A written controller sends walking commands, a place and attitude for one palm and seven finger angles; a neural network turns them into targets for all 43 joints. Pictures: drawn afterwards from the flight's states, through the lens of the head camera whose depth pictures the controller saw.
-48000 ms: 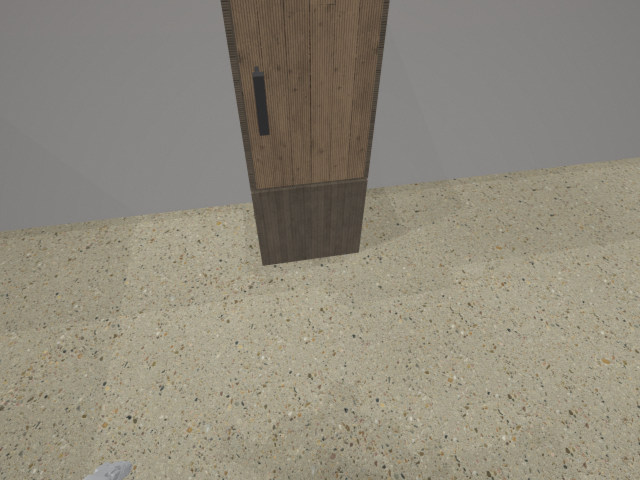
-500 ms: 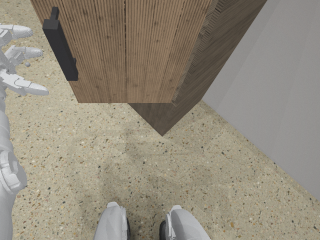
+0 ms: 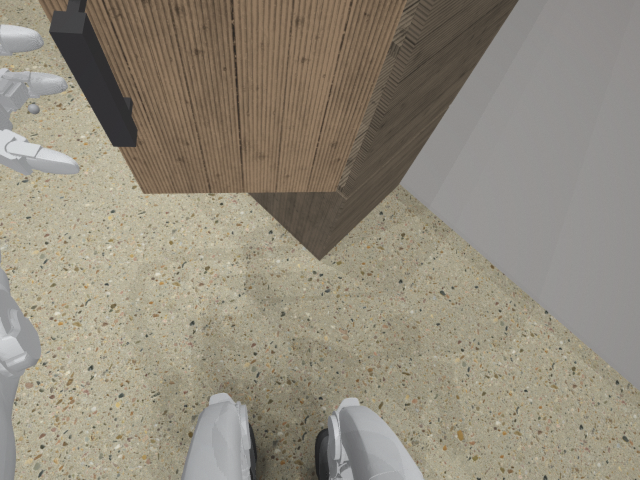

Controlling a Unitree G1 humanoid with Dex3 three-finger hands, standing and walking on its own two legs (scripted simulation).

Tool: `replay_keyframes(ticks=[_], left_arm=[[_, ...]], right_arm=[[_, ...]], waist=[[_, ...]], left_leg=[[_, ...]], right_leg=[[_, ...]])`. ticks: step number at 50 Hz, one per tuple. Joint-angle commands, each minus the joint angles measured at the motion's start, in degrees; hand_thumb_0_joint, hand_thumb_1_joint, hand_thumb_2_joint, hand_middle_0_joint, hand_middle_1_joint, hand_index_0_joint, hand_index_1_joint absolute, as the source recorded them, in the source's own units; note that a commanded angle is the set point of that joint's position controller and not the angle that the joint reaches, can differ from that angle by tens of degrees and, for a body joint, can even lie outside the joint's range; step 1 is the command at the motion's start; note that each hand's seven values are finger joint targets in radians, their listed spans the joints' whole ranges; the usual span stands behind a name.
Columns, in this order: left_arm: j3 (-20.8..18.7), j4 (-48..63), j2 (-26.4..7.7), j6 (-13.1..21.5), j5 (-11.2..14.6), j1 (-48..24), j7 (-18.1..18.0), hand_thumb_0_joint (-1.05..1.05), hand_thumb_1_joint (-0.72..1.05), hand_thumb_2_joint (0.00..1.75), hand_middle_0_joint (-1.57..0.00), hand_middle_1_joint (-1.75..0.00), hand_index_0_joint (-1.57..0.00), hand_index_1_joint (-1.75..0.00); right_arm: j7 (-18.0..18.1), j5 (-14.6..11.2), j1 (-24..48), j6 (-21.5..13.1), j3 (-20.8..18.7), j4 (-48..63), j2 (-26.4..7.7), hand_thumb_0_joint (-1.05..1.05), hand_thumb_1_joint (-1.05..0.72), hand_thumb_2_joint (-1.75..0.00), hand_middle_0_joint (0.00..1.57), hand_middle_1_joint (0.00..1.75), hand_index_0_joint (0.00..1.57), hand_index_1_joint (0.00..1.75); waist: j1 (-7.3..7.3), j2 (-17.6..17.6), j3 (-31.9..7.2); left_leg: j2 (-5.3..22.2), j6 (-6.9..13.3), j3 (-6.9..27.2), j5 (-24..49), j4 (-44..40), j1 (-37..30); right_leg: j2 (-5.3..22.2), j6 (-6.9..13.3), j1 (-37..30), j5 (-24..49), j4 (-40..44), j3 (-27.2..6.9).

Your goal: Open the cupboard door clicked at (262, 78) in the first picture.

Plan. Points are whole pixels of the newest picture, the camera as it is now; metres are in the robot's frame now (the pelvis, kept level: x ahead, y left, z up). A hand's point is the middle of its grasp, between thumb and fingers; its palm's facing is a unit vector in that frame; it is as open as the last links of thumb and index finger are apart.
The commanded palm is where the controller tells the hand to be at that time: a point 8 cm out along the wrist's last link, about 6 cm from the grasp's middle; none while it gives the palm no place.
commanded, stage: slide the fingers in behind the handle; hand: left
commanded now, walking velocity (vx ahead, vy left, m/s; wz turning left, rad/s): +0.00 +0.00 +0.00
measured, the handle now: (104, 74) +0.56 +0.22 +0.07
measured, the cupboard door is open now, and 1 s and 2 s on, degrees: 49 49 49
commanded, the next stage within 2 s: close the thumb around the handle in 1.44 s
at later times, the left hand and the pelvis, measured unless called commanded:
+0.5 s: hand (91, 104) +0.52 +0.22 +0.08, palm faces +0.01 -1.00 +0.00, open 14.0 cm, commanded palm +0.50 +0.26 +0.07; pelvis +0.01 +0.00 +0.01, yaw +1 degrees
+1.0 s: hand (118, 106) +0.52 +0.19 +0.08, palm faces +0.03 -1.00 -0.01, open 14.0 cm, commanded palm +0.49 +0.24 +0.07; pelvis +0.01 -0.02 +0.01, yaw +1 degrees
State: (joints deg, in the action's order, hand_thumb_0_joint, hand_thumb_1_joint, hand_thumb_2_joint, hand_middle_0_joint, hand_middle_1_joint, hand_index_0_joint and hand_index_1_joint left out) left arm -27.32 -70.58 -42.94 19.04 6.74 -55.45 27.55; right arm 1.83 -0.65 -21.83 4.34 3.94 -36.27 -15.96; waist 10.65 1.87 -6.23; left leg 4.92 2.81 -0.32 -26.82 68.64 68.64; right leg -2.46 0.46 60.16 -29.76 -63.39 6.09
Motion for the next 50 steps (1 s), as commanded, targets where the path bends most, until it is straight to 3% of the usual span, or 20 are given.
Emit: replay_keyframes(ticks=[1,2,3,4,7,11,12,13,14,19,23,27,31,34,36,37,43,45,47,50], left_arm=[[-3.24,14.82,-16.51,4.27,1.53,-23.82,-1.13,0.00,-0.50,0.30,-0.30,-1.20,-0.30,-1.20],[-1.81,14.64,-14.20,4.24,1.29,-22.06,-1.49,0.00,-0.50,0.30,-0.30,-1.20,-0.30,-1.20],[-1.65,14.43,-13.44,4.24,1.35,-21.83,-2.03,0.00,-0.50,0.30,-0.30,-1.20,-0.30,-1.20],[-1.77,13.97,-13.68,4.17,1.01,-21.76,-2.56,0.00,-0.50,0.30,-0.30,-1.20,-0.30,-1.20],[-1.81,14.96,-13.61,4.57,0.27,-22.81,-4.30,0.00,-0.50,0.30,-0.30,-1.20,-0.30,-1.20],[-1.82,17.90,-12.07,5.60,0.13,-21.64,-5.93,0.00,-0.50,0.30,-0.30,-1.20,-0.30,-1.20],[0.42,18.14,-9.06,5.61,0.04,-21.28,-5.96,0.00,-0.50,0.30,-0.30,-1.20,-0.30,-1.20],[0.54,18.18,-8.56,5.71,0.12,-21.31,-6.18,0.00,-0.50,0.30,-0.30,-1.20,-0.30,-1.20],[2.20,17.47,-5.97,5.50,0.48,-21.46,-6.13,0.00,-0.50,0.30,-0.30,-1.20,-0.30,-1.20],[3.20,14.29,-3.89,4.91,0.69,-22.06,-7.07,0.00,-0.50,0.30,-0.30,-1.20,-0.30,-1.20],[1.25,13.85,-5.54,5.72,-0.02,-20.29,-9.12,0.00,-0.50,0.30,-0.30,-1.20,-0.30,-1.20],[0.56,13.50,-7.04,6.95,-1.04,-21.49,-10.52,0.00,-0.50,0.30,-0.30,-1.20,-0.30,-1.20],[2.78,15.33,-4.16,8.03,-1.20,-22.68,-10.47,0.00,-0.50,0.30,-0.30,-1.20,-0.30,-1.20],[2.97,14.34,-3.77,7.21,-0.45,-21.69,-9.64,0.00,-0.50,0.30,-0.30,-1.20,-0.30,-1.20],[2.98,15.93,-2.99,7.26,0.37,-23.08,-9.37,0.00,-0.50,0.30,-0.30,-1.20,-0.30,-1.20],[1.60,15.89,-4.34,7.13,0.49,-22.08,-9.42,0.00,-0.50,0.30,-0.30,-1.20,-0.30,-1.20],[2.83,17.01,-2.39,7.63,-0.08,-21.11,-11.06,0.00,-0.50,0.30,-0.30,-1.20,-0.30,-1.20],[0.63,16.91,-4.68,7.95,-0.07,-20.10,-11.68,0.00,-0.50,0.30,-0.30,-1.20,-0.30,-1.20],[1.82,16.06,-3.15,7.72,-0.26,-18.58,-11.64,0.00,-0.50,0.30,-0.30,-1.20,-0.30,-1.20],[3.56,14.07,-0.58,7.14,-0.01,-19.03,-11.69,0.00,-0.50,0.30,-0.30,-1.20,-0.30,-1.20]], right_arm=[[0.95,0.64,-11.21,-1.17,-4.62,1.89,-12.57,0.00,-0.90,-0.90,0.20,0.30,0.20,0.30],[0.67,0.60,-10.94,-1.14,-4.65,2.13,-12.10,0.00,-0.90,-0.90,0.20,0.30,0.20,0.30],[0.53,0.64,-10.96,-1.17,-4.62,2.03,-12.00,0.00,-0.90,-0.90,0.20,0.30,0.20,0.30],[0.49,0.68,-10.91,-1.12,-4.57,2.01,-11.95,0.00,-0.90,-0.90,0.20,0.30,0.20,0.30],[0.21,0.71,-10.80,-1.07,-4.62,2.12,-11.77,0.00,-0.90,-0.90,0.20,0.30,0.20,0.30],[-0.18,1.02,-11.07,-1.02,-5.09,2.23,-11.78,0.00,-0.90,-0.90,0.20,0.30,0.20,0.30],[-0.31,0.92,-10.91,-0.98,-5.16,2.20,-11.36,0.00,-0.90,-0.90,0.20,0.30,0.20,0.30],[-0.42,0.97,-10.83,-0.93,-5.20,2.09,-11.38,0.00,-0.90,-0.90,0.20,0.30,0.20,0.30],[-0.55,0.87,-10.62,-1.03,-5.27,2.01,-11.17,0.00,-0.90,-0.90,0.20,0.30,0.20,0.30],[-0.28,0.80,-10.76,-0.98,-5.37,1.38,-11.15,0.00,-0.90,-0.90,0.20,0.30,0.20,0.30],[-0.53,1.11,-10.72,-1.00,-5.17,1.96,-10.97,0.00,-0.90,-0.90,0.20,0.30,0.20,0.30],[-0.61,1.15,-10.39,-0.97,-4.90,2.49,-10.64,0.00,-0.90,-0.90,0.20,0.30,0.20,0.30],[-0.93,1.24,-10.45,-0.91,-5.18,2.34,-10.39,0.00,-0.90,-0.90,0.20,0.30,0.20,0.30],[-0.83,0.96,-10.33,-0.72,-5.33,2.09,-10.57,0.00,-0.90,-0.90,0.20,0.30,0.20,0.30],[-0.80,0.93,-10.45,-0.94,-5.50,1.81,-10.44,0.00,-0.90,-0.90,0.20,0.30,0.20,0.30],[-0.71,0.89,-10.39,-0.97,-5.54,1.82,-10.45,0.00,-0.90,-0.90,0.20,0.30,0.20,0.30],[-1.06,0.91,-10.06,-1.08,-5.47,1.79,-9.71,0.00,-0.90,-0.90,0.20,0.30,0.20,0.30],[-1.07,1.12,-10.40,-1.17,-5.41,1.86,-9.88,0.00,-0.90,-0.90,0.20,0.30,0.20,0.30],[-1.23,0.93,-10.01,-1.03,-5.39,2.12,-9.55,0.00,-0.90,-0.90,0.20,0.30,0.20,0.30],[-1.30,0.93,-9.98,-1.14,-5.28,2.21,-9.46,0.00,-0.90,-0.90,0.20,0.30,0.20,0.30]], waist=[[0.16,12.90,-31.58],[-0.13,14.17,-31.53],[0.12,12.88,-30.80],[0.24,11.72,-29.84],[-0.11,13.40,-29.76],[-0.45,13.53,-32.82],[-0.01,13.57,-32.34],[-0.18,13.40,-31.30],[0.83,11.81,-29.83],[1.28,9.44,-26.45],[0.01,8.75,-26.92],[0.29,7.43,-27.05],[0.46,10.06,-29.65],[0.80,8.32,-29.15],[0.76,8.75,-31.11],[0.18,8.14,-31.65],[0.03,8.63,-30.10],[-0.52,7.52,-30.06],[-0.74,7.91,-30.24],[0.69,5.47,-25.94]], left_leg=[[-0.83,-0.95,6.83,24.44,-6.47,-37.24],[-0.96,-1.09,6.67,25.15,-6.60,-38.24],[-0.89,-1.09,6.67,24.92,-6.67,-37.83],[-0.89,-0.93,6.42,23.99,-6.60,-36.50],[-0.89,-1.25,6.74,24.00,-7.20,-37.62],[-0.63,-1.61,7.36,27.70,-7.57,-41.63],[-0.64,-1.65,7.32,27.61,-7.74,-42.16],[-0.61,-1.82,7.49,26.57,-8.26,-42.16],[-0.71,-1.54,7.35,25.08,-8.44,-41.45],[-1.11,-1.22,6.87,21.57,-9.09,-38.63],[-1.40,-1.17,6.25,22.35,-8.89,-37.16],[-1.78,-0.75,5.10,21.66,-7.99,-33.45],[-1.66,-1.03,5.36,23.56,-7.66,-36.71],[-1.87,-0.76,4.86,22.09,-7.62,-34.81],[-1.97,-0.65,4.67,23.01,-7.33,-35.72],[-2.11,-0.55,4.31,23.12,-7.06,-34.53],[-2.28,-0.47,3.72,23.40,-7.03,-33.72],[-2.38,-0.31,3.46,23.43,-6.92,-32.27],[-2.54,-0.47,3.16,23.53,-7.10,-31.77],[-2.64,-0.09,3.02,20.71,-7.27,-29.27]], right_leg=[[-1.76,1.12,-1.21,16.19,7.20,-2.84],[-1.80,1.20,-0.67,16.33,7.38,-2.82],[-1.80,1.11,-0.80,16.31,7.42,-2.66],[-1.79,0.95,-1.29,16.09,7.62,-2.83],[-1.78,1.11,-1.00,15.66,7.49,-2.62],[-1.84,1.13,-1.14,17.28,7.47,-2.38],[-1.89,1.10,-0.73,17.18,7.76,-2.31],[-1.90,1.17,-0.65,16.32,8.00,-2.08],[-2.04,1.01,-0.54,15.94,8.56,-2.06],[-1.75,1.01,-0.72,14.50,9.17,-2.33],[-1.57,1.08,-2.53,15.50,8.78,-2.62],[-1.57,0.78,-5.28,17.13,8.19,-3.43],[-1.55,0.85,-4.25,18.05,7.83,-3.46],[-1.55,0.75,-5.90,18.27,8.52,-3.81],[-1.56,0.69,-6.51,19.41,8.46,-3.98],[-1.55,0.65,-8.09,20.31,8.38,-4.28],[-1.54,0.56,-8.70,21.56,8.48,-4.58],[-1.63,0.66,-10.53,22.38,8.27,-4.78],[-1.48,0.61,-11.42,23.17,8.19,-4.83],[-1.58,0.42,-10.37,21.43,8.88,-4.86]])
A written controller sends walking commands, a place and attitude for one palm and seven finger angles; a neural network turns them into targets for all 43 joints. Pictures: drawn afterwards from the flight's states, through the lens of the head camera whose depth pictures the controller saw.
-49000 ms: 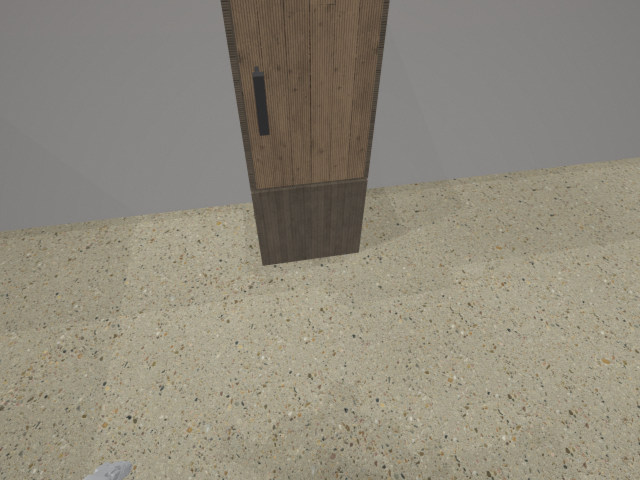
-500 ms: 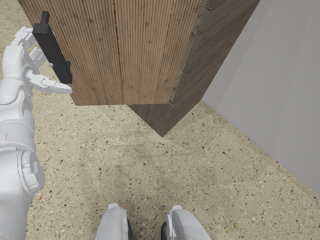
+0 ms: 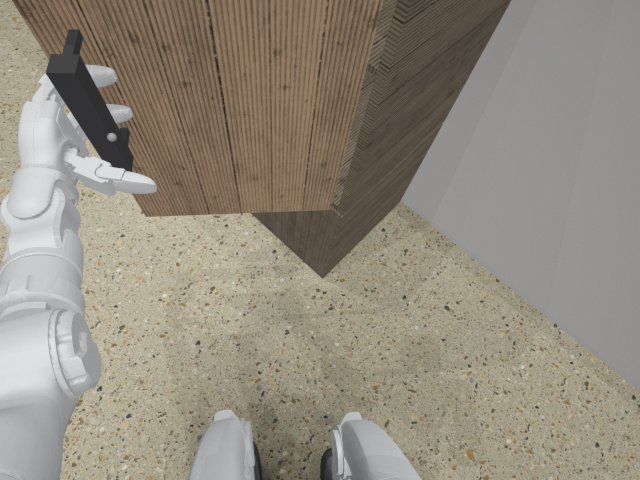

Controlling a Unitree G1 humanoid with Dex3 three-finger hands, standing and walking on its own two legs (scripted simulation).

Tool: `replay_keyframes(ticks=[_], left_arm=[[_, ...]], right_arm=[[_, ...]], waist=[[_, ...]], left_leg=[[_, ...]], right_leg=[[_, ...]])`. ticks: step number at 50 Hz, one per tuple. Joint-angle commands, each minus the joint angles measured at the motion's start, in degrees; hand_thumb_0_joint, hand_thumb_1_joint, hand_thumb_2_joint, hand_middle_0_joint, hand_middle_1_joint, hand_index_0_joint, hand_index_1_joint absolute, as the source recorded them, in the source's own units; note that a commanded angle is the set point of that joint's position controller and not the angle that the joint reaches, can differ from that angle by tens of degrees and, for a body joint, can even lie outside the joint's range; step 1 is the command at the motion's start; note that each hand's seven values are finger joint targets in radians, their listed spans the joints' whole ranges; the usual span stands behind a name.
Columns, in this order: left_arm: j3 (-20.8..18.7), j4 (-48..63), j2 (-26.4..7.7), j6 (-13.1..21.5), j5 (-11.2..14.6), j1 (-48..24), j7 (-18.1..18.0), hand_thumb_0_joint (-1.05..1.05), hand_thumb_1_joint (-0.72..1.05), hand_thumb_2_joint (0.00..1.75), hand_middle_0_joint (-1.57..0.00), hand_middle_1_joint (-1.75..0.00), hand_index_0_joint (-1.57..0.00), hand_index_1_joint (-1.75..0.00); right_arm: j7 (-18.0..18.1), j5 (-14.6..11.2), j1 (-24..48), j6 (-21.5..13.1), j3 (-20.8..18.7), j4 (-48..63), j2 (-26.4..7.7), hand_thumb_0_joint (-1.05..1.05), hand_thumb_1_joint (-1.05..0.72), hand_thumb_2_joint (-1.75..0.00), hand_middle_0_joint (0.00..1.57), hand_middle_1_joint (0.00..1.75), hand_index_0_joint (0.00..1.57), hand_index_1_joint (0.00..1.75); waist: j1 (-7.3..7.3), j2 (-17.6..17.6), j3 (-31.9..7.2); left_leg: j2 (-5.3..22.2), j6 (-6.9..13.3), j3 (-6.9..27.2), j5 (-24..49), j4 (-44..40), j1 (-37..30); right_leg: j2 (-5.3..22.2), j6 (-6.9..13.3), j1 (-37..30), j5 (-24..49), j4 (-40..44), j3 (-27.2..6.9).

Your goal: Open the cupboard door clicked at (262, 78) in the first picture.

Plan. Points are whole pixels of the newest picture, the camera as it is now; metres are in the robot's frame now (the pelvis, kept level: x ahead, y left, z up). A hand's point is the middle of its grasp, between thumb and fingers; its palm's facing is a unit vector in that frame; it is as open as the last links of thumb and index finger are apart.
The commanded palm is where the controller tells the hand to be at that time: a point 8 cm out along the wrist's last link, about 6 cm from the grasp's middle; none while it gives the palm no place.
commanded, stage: slide the fingers in behind the handle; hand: left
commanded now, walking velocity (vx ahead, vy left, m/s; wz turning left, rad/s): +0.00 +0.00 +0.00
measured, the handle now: (100, 108) +0.56 +0.23 +0.06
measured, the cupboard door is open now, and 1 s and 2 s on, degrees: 49 49 74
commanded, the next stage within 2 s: close the thumb around the handle in 0.44 s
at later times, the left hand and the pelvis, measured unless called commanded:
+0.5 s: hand (113, 137) +0.51 +0.21 +0.06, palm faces +0.02 -1.00 -0.02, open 13.8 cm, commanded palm +0.49 +0.24 +0.07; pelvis +0.00 +0.00 +0.00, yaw +0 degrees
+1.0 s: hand (116, 137) +0.51 +0.20 +0.06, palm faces +0.03 -1.00 -0.02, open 8.3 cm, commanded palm +0.49 +0.24 +0.07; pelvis +0.00 +0.01 +0.00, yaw +0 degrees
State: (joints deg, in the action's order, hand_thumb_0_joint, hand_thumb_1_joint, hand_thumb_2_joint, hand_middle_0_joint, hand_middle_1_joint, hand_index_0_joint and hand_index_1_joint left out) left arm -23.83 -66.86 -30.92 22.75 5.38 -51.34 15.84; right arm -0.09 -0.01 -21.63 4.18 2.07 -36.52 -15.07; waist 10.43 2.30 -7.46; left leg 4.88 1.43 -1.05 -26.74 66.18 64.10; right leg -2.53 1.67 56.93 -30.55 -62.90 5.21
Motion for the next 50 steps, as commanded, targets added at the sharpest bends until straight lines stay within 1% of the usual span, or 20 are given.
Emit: replay_keyframes(ticks=[1,2,3,6,9,12,15,20,22,26,27,34,35,36,37,39,41,45,48,50], left_arm=[[-0.88,10.83,-14.41,3.43,1.10,-23.79,-0.10,0.00,-0.50,0.30,-0.30,-1.20,-0.30,-1.20],[0.69,10.90,-12.75,3.32,1.05,-24.26,0.07,0.00,-0.50,0.30,-0.30,-1.20,-0.30,-1.20],[-1.27,11.52,-15.09,3.61,1.04,-24.90,-0.19,0.00,-0.50,0.30,-0.30,-1.20,-0.30,-1.20],[-1.40,13.31,-14.91,4.96,1.12,-25.76,-0.41,0.00,-0.50,0.30,-0.30,-1.20,-0.30,-1.20],[-1.12,10.94,-15.31,4.81,0.75,-26.22,-0.47,0.00,-0.50,0.30,-0.30,-1.20,-0.30,-1.20],[0.19,11.36,-13.37,4.89,0.55,-26.63,-0.48,0.00,-0.50,0.30,-0.30,-1.20,-0.30,-1.20],[-0.71,10.49,-14.52,4.56,0.69,-26.76,-0.54,0.00,-0.50,0.30,-0.30,-1.20,-0.30,-1.20],[0.34,10.10,-12.79,3.90,0.77,-27.80,-0.63,0.00,-0.50,0.30,-0.30,-1.20,-0.30,-1.20],[0.04,11.10,-12.99,3.97,0.71,-26.44,-0.67,0.00,-0.50,0.30,-0.30,-1.20,-0.30,-1.20],[0.89,12.73,-12.14,4.48,0.86,-28.40,-0.89,0.00,-0.50,0.30,-0.30,-1.20,-0.30,-1.20],[0.12,11.52,-12.41,4.37,0.74,-26.26,-1.07,0.00,-0.50,0.30,-0.30,-1.20,-0.30,-1.20],[0.90,10.92,-12.09,4.80,-0.27,-26.79,-2.51,0.00,-0.11,0.47,-0.33,-1.24,-0.33,-1.24],[1.88,11.61,-10.63,5.28,-0.16,-28.59,-2.61,0.00,-0.05,0.49,-0.33,-1.25,-0.33,-1.25],[2.01,12.74,-10.47,5.64,-0.15,-28.85,-2.58,0.00,0.00,0.52,-0.34,-1.25,-0.34,-1.25],[1.23,11.43,-11.05,5.62,-0.20,-26.80,-2.60,0.00,0.06,0.54,-0.34,-1.26,-0.34,-1.26],[2.76,11.09,-9.20,5.41,0.05,-27.25,-2.53,0.00,0.17,0.59,-0.35,-1.27,-0.35,-1.27],[1.48,12.04,-11.16,5.90,0.09,-29.20,-2.61,0.00,0.28,0.64,-0.36,-1.28,-0.36,-1.28],[1.76,11.70,-9.94,5.87,0.51,-27.59,-2.37,0.00,0.51,0.73,-0.37,-1.31,-0.37,-1.31],[-0.44,13.10,-12.60,6.17,0.56,-25.35,-2.17,0.00,0.68,0.80,-0.38,-1.33,-0.38,-1.33],[0.92,12.50,-10.64,6.24,0.81,-25.20,-1.97,0.00,0.79,0.85,-0.39,-1.34,-0.39,-1.34]], right_arm=[[0.73,0.25,-10.25,-0.90,-3.55,2.33,-10.69,0.00,-0.90,-0.90,0.20,0.30,0.20,0.30],[0.68,0.11,-9.87,-0.98,-3.55,2.51,-10.46,0.00,-0.90,-0.90,0.20,0.30,0.20,0.30],[0.82,0.26,-10.21,-0.98,-3.65,2.28,-10.74,0.00,-0.90,-0.90,0.20,0.30,0.20,0.30],[0.71,0.36,-10.06,-1.29,-3.66,2.31,-10.48,0.00,-0.90,-0.90,0.20,0.30,0.20,0.30],[0.75,0.28,-10.03,-1.29,-3.45,1.90,-10.60,0.00,-0.90,-0.90,0.20,0.30,0.20,0.30],[0.75,0.35,-9.96,-1.39,-3.64,1.81,-10.56,0.00,-0.90,-0.90,0.20,0.30,0.20,0.30],[0.89,0.51,-10.52,-1.37,-3.49,1.71,-10.89,0.00,-0.90,-0.90,0.20,0.30,0.20,0.30],[0.87,0.58,-10.82,-1.38,-3.58,1.53,-10.77,0.00,-0.90,-0.90,0.20,0.30,0.20,0.30],[0.79,0.56,-10.77,-1.21,-3.73,1.72,-10.82,0.00,-0.90,-0.90,0.20,0.30,0.20,0.30],[0.67,0.67,-10.82,-1.18,-3.75,1.47,-10.77,0.00,-0.90,-0.90,0.20,0.30,0.20,0.30],[0.56,0.65,-10.79,-1.07,-3.83,1.52,-10.66,0.00,-0.90,-0.90,0.20,0.30,0.20,0.30],[0.57,0.79,-10.57,-0.86,-3.72,1.66,-10.84,0.00,-0.90,-0.90,0.20,0.30,0.20,0.30],[0.57,0.95,-10.90,-1.03,-3.79,1.43,-10.69,0.00,-0.90,-0.90,0.20,0.30,0.20,0.30],[0.42,1.02,-10.69,-1.06,-3.86,1.43,-10.74,0.00,-0.90,-0.90,0.20,0.30,0.20,0.30],[0.46,0.95,-10.69,-0.90,-3.99,1.41,-10.87,0.00,-0.90,-0.90,0.20,0.30,0.20,0.30],[0.35,0.98,-10.59,-0.87,-3.88,1.44,-10.81,0.00,-0.90,-0.90,0.20,0.30,0.20,0.30],[0.54,1.10,-10.67,-0.95,-3.95,1.08,-11.10,0.00,-0.90,-0.90,0.20,0.30,0.20,0.30],[0.49,1.15,-11.03,-0.96,-3.91,1.15,-10.87,0.00,-0.90,-0.90,0.20,0.30,0.20,0.30],[0.47,1.01,-10.67,-0.71,-3.95,1.51,-10.85,0.00,-0.90,-0.90,0.20,0.30,0.20,0.30],[0.39,0.95,-10.51,-0.71,-3.85,1.49,-10.53,0.00,-0.90,-0.90,0.20,0.30,0.20,0.30]], waist=[[0.56,4.62,-25.94],[0.86,6.07,-25.73],[0.47,5.57,-26.65],[-0.04,8.11,-29.63],[0.86,5.84,-26.87],[0.93,8.33,-28.37],[0.86,7.27,-28.03],[1.39,7.54,-27.94],[0.54,7.88,-29.96],[1.17,8.25,-29.72],[0.35,8.22,-29.36],[0.98,7.97,-26.92],[1.72,8.37,-27.14],[1.06,10.05,-28.89],[0.77,8.91,-28.46],[1.42,8.25,-27.66],[1.52,8.71,-28.41],[1.41,7.55,-28.88],[-0.23,7.93,-31.07],[0.37,7.76,-29.51]], left_leg=[[-2.48,1.24,3.65,20.45,-4.78,-24.51],[-2.66,1.16,3.62,20.12,-4.77,-24.72],[-2.43,1.15,3.84,20.54,-4.64,-25.10],[-2.50,0.94,3.98,22.64,-4.30,-27.58],[-2.39,1.06,4.09,20.44,-4.19,-25.12],[-2.32,0.82,4.56,21.71,-4.32,-28.24],[-2.35,0.96,4.92,21.51,-4.32,-27.81],[-2.26,0.97,5.20,21.97,-4.40,-28.73],[-2.24,0.67,5.27,23.31,-4.70,-30.08],[-2.10,0.68,5.44,24.12,-4.68,-30.89],[-2.21,0.55,5.33,23.68,-4.79,-30.69],[-2.07,0.41,5.76,21.41,-5.64,-30.36],[-1.96,0.50,6.23,22.47,-5.53,-32.04],[-1.94,0.16,6.42,22.92,-5.63,-33.36],[-1.80,0.03,6.55,22.90,-5.85,-33.66],[-1.83,0.16,6.61,22.11,-6.01,-33.17],[-1.79,0.22,6.55,22.53,-5.68,-33.30],[-2.07,0.47,6.30,24.03,-5.54,-33.23],[-2.30,0.37,5.58,25.56,-5.50,-32.66],[-2.37,0.54,5.54,25.61,-5.34,-32.51]], right_leg=[[-1.39,-0.94,-7.88,22.28,8.34,-4.27],[-1.34,-0.82,-7.06,21.82,8.36,-4.30],[-1.33,-0.75,-7.47,22.01,8.17,-4.32],[-1.32,-0.60,-6.96,22.97,7.42,-4.29],[-1.36,-0.79,-6.57,21.32,7.66,-4.26],[-1.31,-0.59,-4.37,20.97,7.47,-3.82],[-1.45,-0.42,-4.45,20.41,7.39,-3.68],[-1.45,-0.45,-2.96,20.06,7.46,-3.28],[-1.41,-0.46,-3.94,20.93,7.37,-3.13],[-1.40,-0.50,-3.13,21.42,7.35,-3.03],[-1.52,-0.36,-3.55,21.01,7.55,-3.01],[-1.39,-0.32,-1.65,18.21,7.80,-2.67],[-1.49,-0.21,-0.38,18.40,7.61,-2.43],[-1.38,-0.19,-0.26,18.13,7.55,-2.36],[-1.47,-0.07,-0.27,17.92,7.71,-2.21],[-1.49,-0.19,0.04,17.34,7.95,-2.10],[-1.37,-0.20,-0.13,17.89,7.78,-2.33],[-1.52,-0.15,-1.50,19.61,7.76,-2.34],[-1.47,-0.24,-4.91,22.17,7.68,-2.82],[-1.58,-0.16,-4.08,22.33,7.68,-2.74]])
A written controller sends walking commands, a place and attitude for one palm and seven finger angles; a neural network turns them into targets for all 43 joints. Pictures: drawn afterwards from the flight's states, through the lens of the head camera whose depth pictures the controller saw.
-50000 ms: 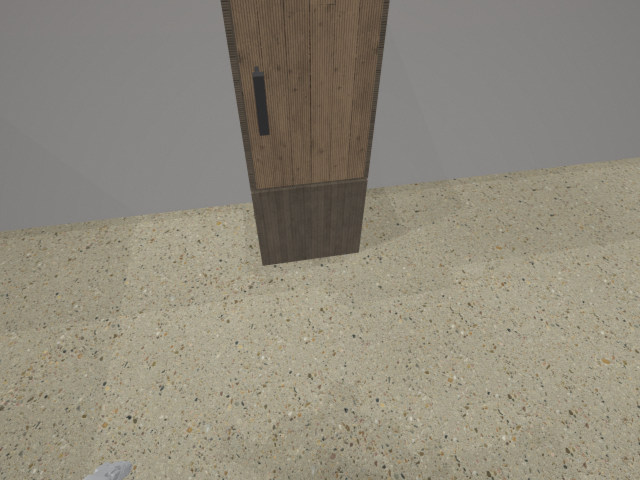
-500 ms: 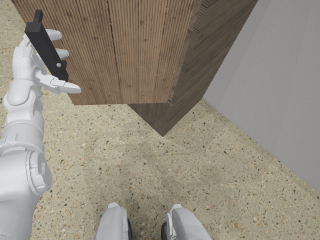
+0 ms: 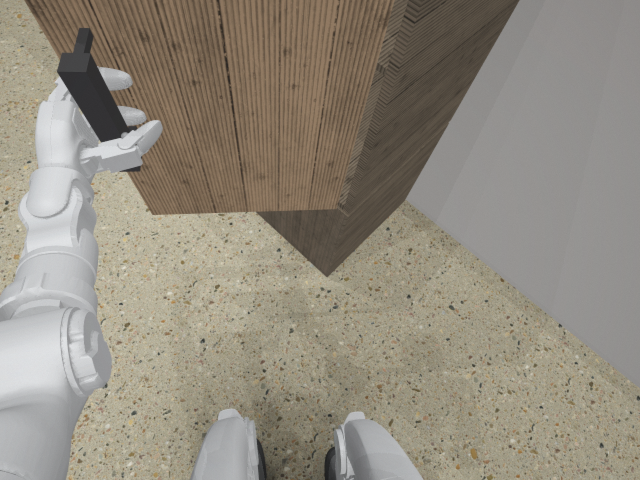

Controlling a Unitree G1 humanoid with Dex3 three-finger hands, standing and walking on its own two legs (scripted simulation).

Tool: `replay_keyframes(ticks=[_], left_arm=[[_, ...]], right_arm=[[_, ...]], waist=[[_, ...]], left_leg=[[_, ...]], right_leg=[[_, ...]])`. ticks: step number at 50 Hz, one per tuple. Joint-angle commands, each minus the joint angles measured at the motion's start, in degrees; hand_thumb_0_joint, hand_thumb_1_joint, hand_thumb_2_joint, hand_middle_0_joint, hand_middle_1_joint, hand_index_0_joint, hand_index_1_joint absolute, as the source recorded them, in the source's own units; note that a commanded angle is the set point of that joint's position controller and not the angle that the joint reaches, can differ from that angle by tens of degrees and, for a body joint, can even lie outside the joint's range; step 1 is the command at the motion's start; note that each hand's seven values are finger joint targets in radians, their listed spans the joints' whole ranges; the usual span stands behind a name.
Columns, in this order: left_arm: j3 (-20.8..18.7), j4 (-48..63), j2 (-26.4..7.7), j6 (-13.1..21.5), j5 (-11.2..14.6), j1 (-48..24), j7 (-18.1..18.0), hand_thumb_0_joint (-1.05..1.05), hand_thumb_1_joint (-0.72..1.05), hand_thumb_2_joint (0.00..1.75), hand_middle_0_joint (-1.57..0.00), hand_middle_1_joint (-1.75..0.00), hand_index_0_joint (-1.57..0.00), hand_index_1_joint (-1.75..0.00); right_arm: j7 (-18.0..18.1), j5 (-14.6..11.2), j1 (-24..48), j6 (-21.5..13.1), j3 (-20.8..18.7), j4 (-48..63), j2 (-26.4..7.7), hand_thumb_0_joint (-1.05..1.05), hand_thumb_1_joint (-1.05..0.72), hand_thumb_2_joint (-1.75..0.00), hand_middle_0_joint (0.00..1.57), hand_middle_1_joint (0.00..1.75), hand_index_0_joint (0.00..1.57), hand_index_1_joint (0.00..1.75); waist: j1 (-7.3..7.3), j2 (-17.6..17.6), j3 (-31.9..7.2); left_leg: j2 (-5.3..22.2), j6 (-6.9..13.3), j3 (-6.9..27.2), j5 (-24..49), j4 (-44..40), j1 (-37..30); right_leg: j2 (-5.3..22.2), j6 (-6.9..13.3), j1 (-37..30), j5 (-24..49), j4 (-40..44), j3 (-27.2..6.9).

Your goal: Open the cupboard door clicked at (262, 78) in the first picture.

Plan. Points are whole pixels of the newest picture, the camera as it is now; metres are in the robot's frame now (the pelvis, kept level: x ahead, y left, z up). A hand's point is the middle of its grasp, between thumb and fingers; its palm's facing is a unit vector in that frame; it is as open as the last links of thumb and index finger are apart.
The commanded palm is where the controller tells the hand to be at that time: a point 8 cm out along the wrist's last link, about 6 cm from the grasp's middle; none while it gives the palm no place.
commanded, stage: close the thumb around the handle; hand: left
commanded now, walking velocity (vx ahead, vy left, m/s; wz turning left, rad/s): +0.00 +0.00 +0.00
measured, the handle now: (109, 106) +0.56 +0.22 +0.06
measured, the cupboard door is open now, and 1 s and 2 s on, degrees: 49 74 97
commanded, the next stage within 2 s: pull the door open along its arc in 0.24 s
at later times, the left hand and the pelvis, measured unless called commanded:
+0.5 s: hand (125, 142) +0.50 +0.19 +0.07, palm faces +0.03 -1.00 -0.01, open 6.0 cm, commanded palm +0.46 +0.24 +0.07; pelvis +0.01 +0.00 +0.00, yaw +0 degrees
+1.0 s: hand (166, 240) +0.37 +0.14 +0.07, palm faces +0.27 -0.96 +0.07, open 6.5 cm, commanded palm +0.32 +0.20 +0.07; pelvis +0.02 -0.01 +0.02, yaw +0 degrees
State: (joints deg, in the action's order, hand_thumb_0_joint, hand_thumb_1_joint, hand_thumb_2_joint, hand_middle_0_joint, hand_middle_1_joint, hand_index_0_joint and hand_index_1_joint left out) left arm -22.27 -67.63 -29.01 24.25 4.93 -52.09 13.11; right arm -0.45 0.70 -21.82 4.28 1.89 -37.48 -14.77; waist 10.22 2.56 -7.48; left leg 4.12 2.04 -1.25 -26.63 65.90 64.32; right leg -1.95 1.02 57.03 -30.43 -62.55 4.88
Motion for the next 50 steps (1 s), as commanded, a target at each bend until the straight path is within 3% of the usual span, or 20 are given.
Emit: replay_keyframes(ticks=[1,3,4,7,9,14,15,16,17,18,23,26,30,34,39,40,41,44,47,50], left_arm=[[-0.27,12.58,-12.14,4.51,1.21,-24.50,0.89,0.00,0.84,0.88,-0.40,-1.34,-0.40,-1.34],[-1.01,11.98,-13.30,3.99,1.24,-22.88,0.95,0.00,0.90,0.90,-0.40,-1.35,-0.40,-1.35],[-0.24,13.10,-12.66,4.07,1.27,-24.14,1.08,0.00,0.90,0.90,-0.40,-1.35,-0.40,-1.35],[-0.52,15.30,-12.20,4.95,1.56,-22.47,1.10,0.00,0.90,0.90,-0.40,-1.35,-0.40,-1.35],[0.12,15.58,-11.00,4.98,1.91,-21.14,1.16,0.00,0.90,0.90,-0.40,-1.35,-0.40,-1.35],[-1.28,13.96,-13.10,5.09,1.88,-20.47,1.31,0.00,0.90,0.90,-0.40,-1.35,-0.40,-1.35],[-2.78,15.00,-15.13,5.71,1.93,-21.60,1.31,0.00,0.90,0.90,-0.40,-1.35,-0.40,-1.35],[-1.82,14.33,-13.86,5.52,1.83,-20.95,1.52,0.00,0.90,0.90,-0.40,-1.35,-0.40,-1.35],[-2.80,14.93,-14.90,5.67,1.95,-20.45,1.62,0.00,0.90,0.90,-0.40,-1.35,-0.40,-1.35],[-0.91,15.66,-13.45,5.76,1.87,-23.67,1.74,0.00,0.90,0.90,-0.40,-1.35,-0.40,-1.35],[-1.73,16.16,-12.29,5.81,2.77,-15.35,2.26,0.00,0.90,0.90,-0.40,-1.35,-0.40,-1.35],[-1.57,17.19,-10.93,5.39,3.71,-9.51,2.93,0.00,0.90,0.90,-0.40,-1.35,-0.40,-1.35],[-1.71,25.33,-9.76,5.37,5.36,-2.01,3.15,0.00,0.90,0.90,-0.40,-1.35,-0.40,-1.35],[1.53,31.17,-3.65,4.38,7.12,10.25,3.13,0.00,0.90,0.90,-0.40,-1.35,-0.40,-1.35],[2.88,40.10,0.04,4.61,8.83,22.72,1.93,0.00,0.90,0.90,-0.40,-1.35,-0.40,-1.35],[-4.90,44.22,1.92,4.34,12.74,24.55,-6.21,0.00,0.90,0.90,-0.40,-1.35,-0.40,-1.35],[0.28,43.66,7.82,3.65,11.43,29.05,-10.52,0.00,0.90,0.90,-0.40,-1.35,-0.40,-1.35],[3.04,50.61,10.95,3.56,7.90,34.89,-18.55,0.00,0.90,0.90,-0.40,-1.35,-0.40,-1.35],[6.45,53.42,14.98,3.58,3.18,35.83,-26.72,0.00,0.90,0.90,-0.40,-1.35,-0.40,-1.35],[10.52,57.08,18.62,3.51,-1.63,35.08,-33.85,0.00,0.90,0.90,-0.40,-1.35,-0.40,-1.35]], right_arm=[[0.72,0.15,-10.13,-0.74,-3.68,2.23,-10.79,0.00,-0.90,-0.90,0.20,0.30,0.20,0.30],[0.82,-0.06,-10.02,-0.47,-3.62,2.70,-11.02,0.00,-0.90,-0.90,0.20,0.30,0.20,0.30],[0.85,-0.07,-9.80,-0.52,-3.71,2.72,-10.93,0.00,-0.90,-0.90,0.20,0.30,0.20,0.30],[0.70,0.03,-9.67,-0.57,-3.93,2.73,-10.68,0.00,-0.90,-0.90,0.20,0.30,0.20,0.30],[0.50,0.02,-9.42,-0.51,-3.93,2.95,-10.54,0.00,-0.90,-0.90,0.20,0.30,0.20,0.30],[0.74,-0.29,-8.86,-0.41,-3.80,2.95,-10.67,0.00,-0.90,-0.90,0.20,0.30,0.20,0.30],[0.93,-0.11,-9.28,-0.50,-3.70,2.84,-10.81,0.00,-0.90,-0.90,0.20,0.30,0.20,0.30],[0.90,-0.26,-8.86,-0.50,-3.72,3.08,-10.55,0.00,-0.90,-0.90,0.20,0.30,0.20,0.30],[0.97,-0.29,-8.90,-0.49,-3.82,3.11,-10.67,0.00,-0.90,-0.90,0.20,0.30,0.20,0.30],[0.96,-0.26,-8.47,-0.65,-3.64,2.84,-10.41,0.00,-0.90,-0.90,0.20,0.30,0.20,0.30],[0.65,-0.32,-8.22,-0.46,-3.99,3.83,-10.37,0.00,-0.90,-0.90,0.20,0.30,0.20,0.30],[0.57,-0.66,-7.54,-0.24,-4.12,4.86,-10.21,0.00,-0.90,-0.90,0.20,0.30,0.20,0.30],[0.21,-1.05,-6.45,-0.27,-4.48,6.89,-9.82,0.00,-0.90,-0.90,0.20,0.30,0.20,0.30],[-0.35,-1.73,-4.13,-0.41,-4.81,8.92,-8.99,0.00,-0.90,-0.90,0.20,0.30,0.20,0.30],[-0.78,-2.10,-1.48,-1.27,-5.13,10.89,-8.50,0.00,-0.90,-0.90,0.20,0.30,0.20,0.30],[-0.73,-1.54,0.01,-2.17,-5.18,11.26,-6.45,0.00,-0.90,-0.90,0.20,0.30,0.20,0.30],[-1.18,-1.30,0.76,-2.87,-4.89,11.33,-6.01,0.00,-0.90,-0.90,0.20,0.30,0.20,0.30],[-2.25,-0.42,1.77,-3.37,-5.12,11.58,-5.92,0.00,-0.90,-0.90,0.20,0.30,0.20,0.30],[-2.64,0.85,3.30,-3.52,-5.15,11.67,-5.05,0.00,-0.90,-0.90,0.20,0.30,0.20,0.30],[-2.69,1.85,5.26,-3.39,-5.06,11.91,-4.47,0.00,-0.90,-0.90,0.20,0.30,0.20,0.30]], waist=[[0.97,6.77,-28.54],[0.53,5.57,-27.17],[0.79,6.99,-27.63],[-0.40,9.38,-30.43],[-0.40,8.00,-29.59],[0.02,4.60,-27.17],[-0.36,4.66,-27.55],[-0.25,5.08,-28.10],[-0.70,5.18,-28.70],[0.23,7.27,-28.49],[-2.10,7.19,-30.12],[-2.92,4.19,-29.68],[-5.12,4.38,-32.10],[-6.28,1.38,-28.05],[-7.83,0.72,-24.57],[-13.07,1.14,-24.26],[-11.33,0.76,-22.42],[-11.51,-0.01,-21.39],[-10.87,-3.12,-20.38],[-10.46,-3.18,-19.40]], left_leg=[[-1.54,-0.08,5.58,24.67,-5.04,-31.90],[-1.68,-0.02,5.40,23.42,-5.50,-30.30],[-1.64,-0.07,5.36,23.35,-5.54,-31.04],[-1.45,-0.54,5.62,27.05,-5.50,-34.98],[-1.51,-0.46,5.43,27.10,-5.75,-34.46],[-2.02,0.16,4.22,24.01,-5.40,-29.26],[-1.95,0.19,4.49,24.46,-5.44,-29.26],[-2.12,0.22,4.09,24.42,-5.35,-29.08],[-2.03,0.13,4.17,24.77,-5.43,-29.38],[-2.01,0.09,4.22,24.89,-5.07,-29.76],[-2.01,-0.28,4.15,27.70,-5.79,-32.59],[-2.26,-0.01,3.49,27.39,-6.42,-31.18],[-2.84,0.14,2.73,30.13,-7.73,-32.08],[-3.12,0.15,1.35,28.56,-9.62,-30.68],[-3.16,0.01,0.81,29.06,-11.20,-31.44],[-3.19,-0.58,0.35,30.94,-11.71,-30.57],[-3.17,-1.04,0.21,30.15,-12.15,-30.77],[-2.81,-1.56,0.67,30.84,-12.17,-31.21],[-3.00,-1.49,0.66,27.60,-11.78,-29.64],[-3.10,-1.49,1.16,23.90,-11.51,-29.09]], right_leg=[[-2.12,0.22,-3.92,21.94,7.60,-2.42],[-2.14,0.21,-5.05,21.55,7.87,-2.59],[-2.01,0.24,-4.58,21.40,7.90,-2.65],[-2.10,0.51,-4.42,23.01,7.47,-2.37],[-2.19,0.41,-5.30,23.55,7.72,-2.25],[-2.10,-0.01,-8.32,24.73,8.28,-3.42],[-2.12,0.20,-9.04,25.07,7.79,-3.38],[-2.05,-0.02,-9.33,25.66,7.90,-3.69],[-2.00,0.05,-9.83,25.91,7.79,-3.60],[-1.94,0.07,-8.42,25.80,7.65,-3.71],[-2.02,0.31,-9.40,26.85,7.67,-3.15],[-2.03,0.10,-11.98,28.55,7.94,-3.19],[-1.93,0.26,-17.59,33.33,8.28,-3.41],[-1.64,-0.08,-20.41,35.01,9.79,-3.29],[-1.41,-0.11,-21.45,35.77,10.17,-3.12],[-1.48,-0.01,-22.39,35.23,10.37,-2.26],[-1.45,-0.36,-21.25,34.26,10.20,-1.86],[-1.14,-0.23,-20.40,32.71,9.28,-1.49],[-0.63,-0.33,-20.81,31.85,8.80,-1.73],[-0.29,0.00,-19.64,27.90,8.78,-1.91]])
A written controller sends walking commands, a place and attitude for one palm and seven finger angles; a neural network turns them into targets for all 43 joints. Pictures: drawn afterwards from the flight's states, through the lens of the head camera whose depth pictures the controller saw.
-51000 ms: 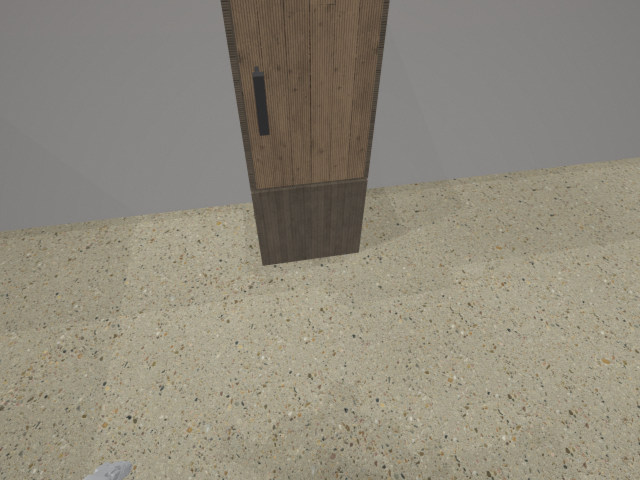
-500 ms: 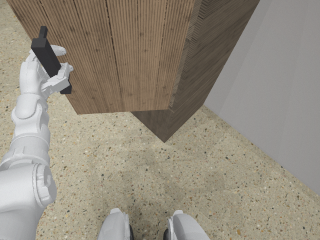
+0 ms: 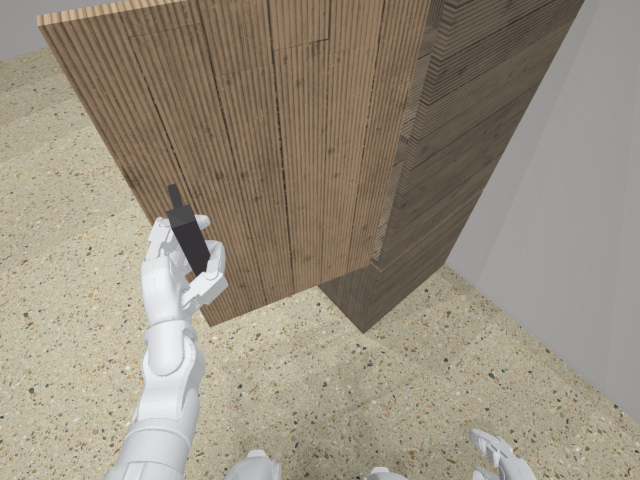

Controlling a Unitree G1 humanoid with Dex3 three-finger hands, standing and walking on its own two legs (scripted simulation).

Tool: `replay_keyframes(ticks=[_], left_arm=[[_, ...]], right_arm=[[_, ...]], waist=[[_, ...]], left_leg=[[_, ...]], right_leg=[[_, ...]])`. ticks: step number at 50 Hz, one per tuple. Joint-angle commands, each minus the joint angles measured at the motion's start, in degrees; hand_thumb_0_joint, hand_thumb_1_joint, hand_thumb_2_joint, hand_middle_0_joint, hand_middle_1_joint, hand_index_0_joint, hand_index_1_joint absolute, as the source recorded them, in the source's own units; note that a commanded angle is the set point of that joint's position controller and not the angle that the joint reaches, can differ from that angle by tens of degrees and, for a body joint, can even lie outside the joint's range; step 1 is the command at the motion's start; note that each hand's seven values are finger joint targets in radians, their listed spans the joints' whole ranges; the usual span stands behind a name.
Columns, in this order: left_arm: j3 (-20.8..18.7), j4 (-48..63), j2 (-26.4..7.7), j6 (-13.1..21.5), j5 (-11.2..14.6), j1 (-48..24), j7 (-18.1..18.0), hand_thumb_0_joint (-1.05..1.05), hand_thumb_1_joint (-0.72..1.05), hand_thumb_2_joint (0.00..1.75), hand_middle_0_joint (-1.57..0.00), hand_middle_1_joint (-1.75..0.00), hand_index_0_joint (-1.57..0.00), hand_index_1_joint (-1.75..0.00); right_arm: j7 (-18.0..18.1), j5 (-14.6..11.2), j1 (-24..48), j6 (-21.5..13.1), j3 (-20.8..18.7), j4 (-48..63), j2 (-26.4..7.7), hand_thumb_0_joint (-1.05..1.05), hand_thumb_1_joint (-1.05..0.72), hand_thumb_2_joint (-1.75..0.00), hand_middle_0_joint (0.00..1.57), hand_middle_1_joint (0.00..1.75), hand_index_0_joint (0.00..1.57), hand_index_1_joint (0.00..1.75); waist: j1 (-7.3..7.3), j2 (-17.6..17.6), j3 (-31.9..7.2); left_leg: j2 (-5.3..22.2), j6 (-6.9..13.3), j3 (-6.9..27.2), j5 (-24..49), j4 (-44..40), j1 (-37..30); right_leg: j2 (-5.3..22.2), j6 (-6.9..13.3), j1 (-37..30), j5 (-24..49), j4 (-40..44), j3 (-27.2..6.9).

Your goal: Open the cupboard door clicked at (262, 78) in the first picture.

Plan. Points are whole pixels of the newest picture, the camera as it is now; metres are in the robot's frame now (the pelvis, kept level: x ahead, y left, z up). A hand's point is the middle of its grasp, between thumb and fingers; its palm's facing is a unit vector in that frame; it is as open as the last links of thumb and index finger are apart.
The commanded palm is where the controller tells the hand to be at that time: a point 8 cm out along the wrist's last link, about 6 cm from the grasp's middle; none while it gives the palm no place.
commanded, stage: pull the door open along its arc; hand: left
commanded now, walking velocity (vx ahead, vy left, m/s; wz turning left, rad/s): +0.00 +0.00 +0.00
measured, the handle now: (194, 242) +0.41 +0.18 +0.04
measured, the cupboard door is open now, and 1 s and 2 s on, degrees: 74 97 100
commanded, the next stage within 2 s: open thumb and fingers to let go in 0.46 s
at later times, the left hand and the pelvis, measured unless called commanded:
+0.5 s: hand (282, 335) +0.28 +0.05 +0.05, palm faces +0.39 -0.92 +0.02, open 6.6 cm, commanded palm +0.22 +0.09 +0.04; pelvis -0.01 -0.04 +0.00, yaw +4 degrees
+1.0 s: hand (286, 338) +0.28 +0.05 +0.04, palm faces +0.37 -0.93 -0.02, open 11.0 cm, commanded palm +0.23 +0.09 +0.04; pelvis +0.00 -0.04 +0.00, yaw +5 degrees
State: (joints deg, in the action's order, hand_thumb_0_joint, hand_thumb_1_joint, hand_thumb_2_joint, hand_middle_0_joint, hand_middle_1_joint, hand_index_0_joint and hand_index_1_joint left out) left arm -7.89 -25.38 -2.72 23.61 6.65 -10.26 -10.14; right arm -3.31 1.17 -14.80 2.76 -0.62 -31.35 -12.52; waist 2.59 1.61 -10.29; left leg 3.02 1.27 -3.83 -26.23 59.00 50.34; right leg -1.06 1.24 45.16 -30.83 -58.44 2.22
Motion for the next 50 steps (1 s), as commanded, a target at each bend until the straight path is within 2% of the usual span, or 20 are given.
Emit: replay_keyframes(ticks=[1,3,4,5,7,8,12,16,20,24,25,27,28,30,32,36,41,47,48,50], left_arm=[[-2.25,14.61,-5.74,3.85,-4.71,-5.87,-12.77,0.00,0.90,0.90,-0.40,-1.35,-0.40,-1.35],[1.53,15.65,-3.24,3.48,-7.10,-5.91,-14.91,0.00,0.90,0.90,-0.40,-1.35,-0.40,-1.35],[2.18,15.09,-2.24,3.15,-7.56,-6.05,-16.10,0.00,0.90,0.90,-0.40,-1.35,-0.40,-1.35],[3.14,15.40,-2.17,3.12,-8.65,-6.89,-17.03,0.00,0.90,0.90,-0.40,-1.35,-0.40,-1.35],[6.31,16.28,0.15,3.02,-9.62,-7.11,-17.61,0.00,0.90,0.90,-0.40,-1.35,-0.40,-1.35],[7.34,16.62,0.99,2.95,-9.79,-6.00,-17.63,0.00,0.90,0.90,-0.40,-1.35,-0.40,-1.35],[11.69,18.10,4.29,2.64,-9.26,-3.20,-17.04,0.00,0.90,0.90,-0.40,-1.35,-0.40,-1.35],[15.32,20.88,7.21,2.48,-8.93,3.04,-17.06,0.00,0.90,0.90,-0.40,-1.35,-0.40,-1.35],[18.54,22.72,9.60,2.09,-9.77,9.40,-17.82,0.00,0.90,0.90,-0.40,-1.35,-0.40,-1.35],[22.06,25.97,12.09,1.80,-11.75,14.94,-18.29,0.00,0.90,0.90,-0.40,-1.35,-0.40,-1.35],[21.97,25.83,11.27,1.65,-12.67,13.99,-18.58,0.00,0.90,0.90,-0.40,-1.35,-0.40,-1.35],[21.26,25.93,10.21,1.64,-13.83,9.39,-19.68,0.00,0.90,0.90,-0.40,-1.35,-0.40,-1.35],[20.25,25.02,8.98,1.92,-13.93,4.33,-20.25,0.00,0.90,0.90,-0.40,-1.35,-0.40,-1.35],[18.67,24.88,8.22,2.14,-13.34,5.54,-20.73,0.00,0.76,0.84,-0.39,-1.34,-0.39,-1.34],[19.20,24.77,9.53,2.05,-12.74,6.71,-20.65,0.00,0.62,0.78,-0.38,-1.32,-0.38,-1.32],[19.82,25.67,10.05,0.87,-11.95,7.98,-19.53,0.00,0.34,0.66,-0.36,-1.29,-0.36,-1.29],[19.72,26.37,9.97,0.47,-11.46,8.91,-18.83,0.00,-0.01,0.51,-0.33,-1.25,-0.33,-1.25],[21.64,27.69,11.91,0.39,-11.92,11.38,-18.94,0.00,-0.43,0.33,-0.30,-1.21,-0.30,-1.21],[22.02,27.91,12.19,0.38,-12.14,11.07,-19.14,0.00,-0.50,0.30,-0.30,-1.20,-0.30,-1.20],[22.89,27.69,12.86,-0.04,-12.61,10.99,-19.35,0.00,-0.50,0.30,-0.30,-1.20,-0.30,-1.20]], right_arm=[[0.12,1.66,-0.84,-1.77,-2.44,5.75,-6.33,0.00,-0.90,-0.90,0.20,0.30,0.20,0.30],[0.13,2.05,0.20,-1.68,-2.34,5.97,-6.23,0.00,-0.90,-0.90,0.20,0.30,0.20,0.30],[0.30,2.18,0.85,-1.63,-2.23,5.84,-6.04,0.00,-0.90,-0.90,0.20,0.30,0.20,0.30],[0.61,2.42,0.98,-1.66,-2.29,5.77,-6.06,0.00,-0.90,-0.90,0.20,0.30,0.20,0.30],[0.89,2.45,2.01,-1.82,-2.25,5.82,-5.62,0.00,-0.90,-0.90,0.20,0.30,0.20,0.30],[0.99,2.55,2.47,-1.91,-2.19,5.85,-5.43,0.00,-0.90,-0.90,0.20,0.30,0.20,0.30],[1.38,2.35,3.65,-2.49,-1.88,5.99,-4.88,0.00,-0.90,-0.90,0.20,0.30,0.20,0.30],[1.35,2.28,4.81,-3.51,-1.72,6.83,-4.37,0.00,-0.90,-0.90,0.20,0.30,0.20,0.30],[1.23,2.43,5.20,-4.72,-1.55,7.63,-3.99,0.00,-0.90,-0.90,0.20,0.30,0.20,0.30],[1.32,2.68,5.84,-6.02,-1.36,8.17,-3.29,0.00,-0.90,-0.90,0.20,0.30,0.20,0.30],[1.52,2.72,5.83,-6.29,-1.23,8.02,-3.37,0.00,-0.90,-0.90,0.20,0.30,0.20,0.30],[1.92,3.10,6.00,-6.48,-1.12,7.47,-3.30,0.00,-0.90,-0.90,0.20,0.30,0.20,0.30],[2.26,2.96,6.30,-6.45,-1.03,6.47,-3.35,0.00,-0.90,-0.90,0.20,0.30,0.20,0.30],[2.65,3.08,6.63,-6.67,-1.06,6.40,-3.08,0.00,-0.90,-0.90,0.20,0.30,0.20,0.30],[2.77,3.07,6.94,-6.72,-1.06,6.41,-2.89,0.00,-0.90,-0.90,0.20,0.30,0.20,0.30],[2.79,2.75,6.32,-6.21,-1.14,6.67,-2.98,0.00,-0.90,-0.90,0.20,0.30,0.20,0.30],[3.06,2.80,5.86,-5.73,-1.15,6.99,-3.14,0.00,-0.90,-0.90,0.20,0.30,0.20,0.30],[2.66,2.73,6.20,-5.82,-1.00,7.98,-3.14,0.00,-0.90,-0.90,0.20,0.30,0.20,0.30],[2.60,2.71,6.05,-5.84,-0.90,7.95,-3.10,0.00,-0.90,-0.90,0.20,0.30,0.20,0.30],[2.50,2.66,5.93,-6.03,-0.85,8.24,-3.19,0.00,-0.90,-0.90,0.20,0.30,0.20,0.30]], waist=[[-3.15,-1.80,-16.22],[-2.42,-1.76,-16.29],[-2.42,-3.23,-15.37],[-1.70,-4.29,-15.18],[-1.42,-4.02,-14.87],[-1.77,-2.98,-15.35],[-1.36,-4.33,-13.74],[-1.85,-4.74,-12.84],[-1.63,-7.87,-10.96],[-1.51,-8.74,-10.31],[-1.06,-9.46,-9.17],[-0.78,-7.57,-8.60],[0.41,-7.92,-7.09],[-0.64,-8.22,-8.33],[-1.16,-6.94,-11.03],[-1.21,-7.66,-13.00],[-0.96,-9.43,-12.98],[-1.53,-6.28,-12.75],[-1.16,-6.92,-12.71],[-1.14,-6.91,-12.30]], left_leg=[[-2.17,-0.74,3.63,22.19,-4.80,-15.14],[-2.32,-0.65,3.77,19.59,-4.79,-15.20],[-2.48,-0.58,3.85,17.82,-4.95,-14.53],[-2.49,-0.33,3.98,16.82,-4.74,-14.11],[-2.65,-0.31,3.71,15.20,-4.95,-14.35],[-2.85,-0.29,3.56,14.71,-5.00,-14.63],[-3.02,-0.17,3.49,13.61,-5.47,-14.53],[-3.22,-0.23,3.52,13.27,-5.89,-14.19],[-3.39,-0.28,4.04,12.32,-5.84,-12.82],[-3.62,-0.36,4.18,11.30,-5.38,-12.10],[-3.58,-0.26,4.45,10.93,-4.90,-11.34],[-3.79,-0.31,4.55,9.53,-3.88,-10.22],[-3.66,-0.29,4.76,8.43,-3.27,-9.93],[-3.89,-0.45,4.95,8.21,-2.75,-9.11],[-4.10,-0.46,4.75,9.37,-2.87,-9.82],[-4.04,-0.49,4.62,11.80,-3.03,-10.67],[-3.92,-0.49,4.85,13.54,-3.13,-11.31],[-3.77,-0.44,4.70,14.32,-3.62,-13.44],[-3.71,-0.37,4.85,14.78,-3.52,-13.77],[-3.66,-0.34,4.99,14.84,-3.48,-13.52]], right_leg=[[-0.92,-0.17,-7.67,27.43,5.02,0.59],[-0.70,-0.07,-7.15,25.36,5.42,0.53],[-0.58,-0.10,-7.34,24.10,6.06,0.43],[-0.61,-0.19,-7.36,23.47,6.58,-0.04],[-0.16,-0.26,-7.67,22.63,7.51,-0.47],[-0.06,-0.18,-8.09,22.36,7.89,-0.81],[0.65,-0.41,-9.68,22.95,9.79,-1.72],[1.60,-0.87,-11.52,24.88,10.87,-2.72],[2.44,-1.49,-12.54,26.29,11.75,-3.63],[3.37,-1.85,-12.40,26.44,12.22,-4.71],[3.48,-1.85,-11.66,25.45,12.57,-5.32],[3.97,-1.80,-9.81,22.45,12.52,-6.23],[4.24,-1.90,-7.96,20.05,13.12,-6.71],[4.43,-1.91,-9.17,18.91,13.59,-7.88],[4.62,-2.00,-10.45,22.45,12.61,-7.62],[4.61,-2.35,-12.47,28.93,11.43,-6.75],[4.51,-2.67,-13.36,33.76,10.60,-5.82],[3.30,-1.63,-10.89,30.79,9.37,-3.18],[3.16,-1.61,-10.54,31.05,9.16,-2.82],[2.84,-1.34,-10.04,30.01,8.94,-2.45]])
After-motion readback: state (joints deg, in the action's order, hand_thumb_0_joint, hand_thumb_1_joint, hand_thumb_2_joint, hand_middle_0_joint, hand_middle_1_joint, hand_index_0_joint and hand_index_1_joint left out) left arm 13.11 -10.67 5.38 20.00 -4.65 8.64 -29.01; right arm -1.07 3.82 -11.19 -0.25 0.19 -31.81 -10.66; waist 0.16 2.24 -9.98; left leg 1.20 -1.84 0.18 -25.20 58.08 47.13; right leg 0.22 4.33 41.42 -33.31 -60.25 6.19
